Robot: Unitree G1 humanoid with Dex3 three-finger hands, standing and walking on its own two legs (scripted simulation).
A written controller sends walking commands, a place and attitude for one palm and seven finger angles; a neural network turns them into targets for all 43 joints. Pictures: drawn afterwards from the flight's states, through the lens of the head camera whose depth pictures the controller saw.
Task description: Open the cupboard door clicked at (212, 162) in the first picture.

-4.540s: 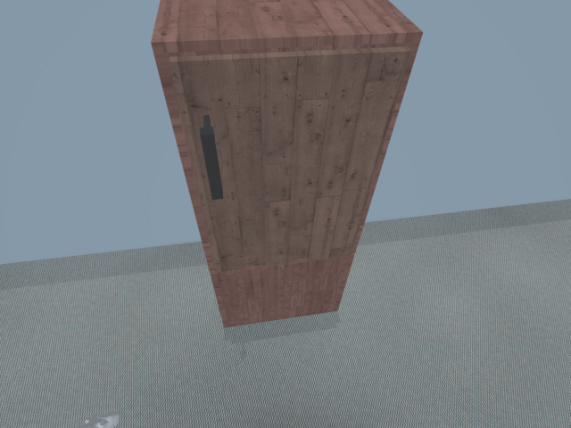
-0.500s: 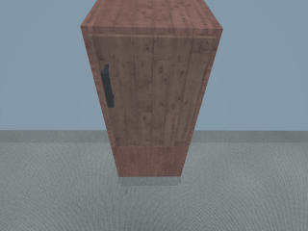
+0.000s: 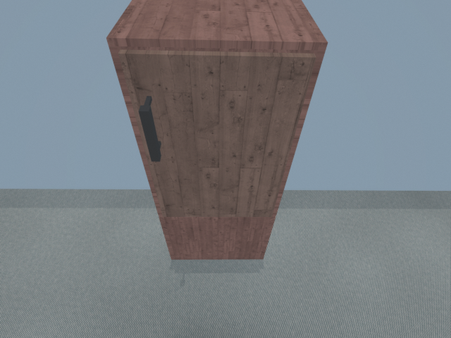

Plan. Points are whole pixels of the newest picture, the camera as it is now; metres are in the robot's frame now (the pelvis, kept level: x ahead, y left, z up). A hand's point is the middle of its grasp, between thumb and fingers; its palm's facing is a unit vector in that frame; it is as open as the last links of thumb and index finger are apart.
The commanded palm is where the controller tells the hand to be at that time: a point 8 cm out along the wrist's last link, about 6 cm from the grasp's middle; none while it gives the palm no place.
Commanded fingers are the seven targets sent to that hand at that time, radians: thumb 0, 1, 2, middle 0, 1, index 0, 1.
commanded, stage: come to a stop and stand still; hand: left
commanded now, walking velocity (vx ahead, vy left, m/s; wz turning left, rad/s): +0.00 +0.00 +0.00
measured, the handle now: (152, 129) +0.54 +0.21 +0.06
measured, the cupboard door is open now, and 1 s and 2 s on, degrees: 0 0 0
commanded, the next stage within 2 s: look again from close up in 0.28 s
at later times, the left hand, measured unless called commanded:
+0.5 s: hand out of the picture -0.01 +0.15 -0.18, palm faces +0.01 -0.99 -0.17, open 7.4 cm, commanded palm none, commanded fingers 0.00 0.90 0.90 -0.20 -0.30 -0.20 -0.30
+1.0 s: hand out of the picture +0.02 +0.19 -0.19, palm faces +0.00 -0.98 -0.18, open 7.4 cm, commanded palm +0.11 +0.24 -0.08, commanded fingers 0.00 0.88 0.89 -0.20 -0.31 -0.20 -0.31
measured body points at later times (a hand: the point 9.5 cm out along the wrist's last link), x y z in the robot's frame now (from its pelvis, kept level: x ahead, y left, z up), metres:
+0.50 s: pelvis +0.01 +0.00 -0.01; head +0.03 +0.00 +0.44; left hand -0.01 +0.21 -0.17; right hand +0.00 -0.22 -0.17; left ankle +0.03 +0.09 -0.74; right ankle -0.05 -0.08 -0.74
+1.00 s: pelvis +0.02 +0.02 -0.01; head +0.03 +0.03 +0.44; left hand +0.02 +0.24 -0.17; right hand +0.03 -0.21 -0.16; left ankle +0.03 +0.09 -0.74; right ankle -0.05 -0.08 -0.74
